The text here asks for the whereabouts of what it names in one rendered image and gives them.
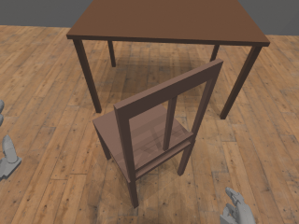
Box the left robot hand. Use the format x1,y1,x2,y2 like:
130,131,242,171
0,99,22,182

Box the right robot hand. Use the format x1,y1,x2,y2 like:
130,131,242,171
220,187,256,224

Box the chair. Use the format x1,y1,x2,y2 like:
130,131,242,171
93,58,224,208

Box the table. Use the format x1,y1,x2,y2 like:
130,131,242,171
66,0,271,119

